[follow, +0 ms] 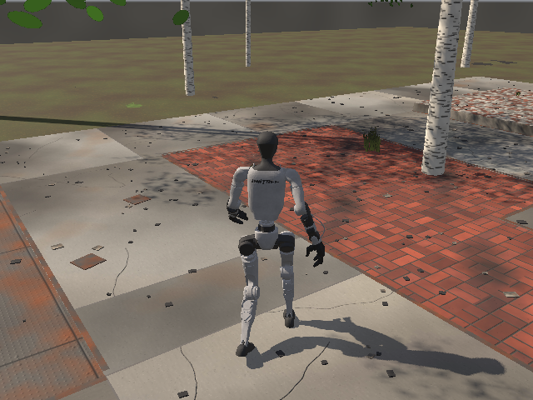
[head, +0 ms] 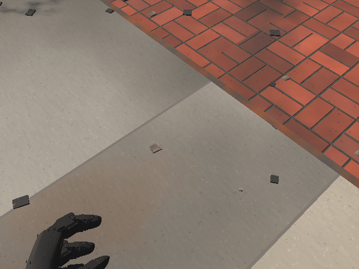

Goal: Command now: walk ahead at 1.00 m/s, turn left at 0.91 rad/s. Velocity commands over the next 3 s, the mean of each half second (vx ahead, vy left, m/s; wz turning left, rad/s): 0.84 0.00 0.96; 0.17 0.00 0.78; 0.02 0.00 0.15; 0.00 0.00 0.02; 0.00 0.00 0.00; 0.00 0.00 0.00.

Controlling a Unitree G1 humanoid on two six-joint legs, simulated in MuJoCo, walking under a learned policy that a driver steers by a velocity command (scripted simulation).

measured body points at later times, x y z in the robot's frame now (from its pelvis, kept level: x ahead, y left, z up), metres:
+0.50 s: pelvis +0.42 +0.04 -0.01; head +0.47 +0.05 +0.44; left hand +0.37 +0.31 -0.12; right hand +0.71 -0.11 -0.11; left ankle +0.51 +0.09 -0.71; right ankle +0.34 -0.18 -0.57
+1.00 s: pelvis +0.64 +0.07 +0.02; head +0.67 +0.11 +0.47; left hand +0.55 +0.36 -0.08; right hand +0.97 +0.04 -0.07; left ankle +0.51 +0.12 -0.63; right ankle +0.80 +0.10 -0.71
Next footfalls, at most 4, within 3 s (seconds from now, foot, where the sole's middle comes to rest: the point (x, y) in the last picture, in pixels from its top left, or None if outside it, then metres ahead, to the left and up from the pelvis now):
0.40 left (143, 244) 0.55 0.10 -0.75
0.80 right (133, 179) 0.82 0.13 -0.75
1.16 left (120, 240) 0.57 0.18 -0.75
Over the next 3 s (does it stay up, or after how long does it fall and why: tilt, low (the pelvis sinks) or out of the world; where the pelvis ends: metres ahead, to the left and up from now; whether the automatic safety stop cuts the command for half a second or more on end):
stays up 0.67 0.14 0.03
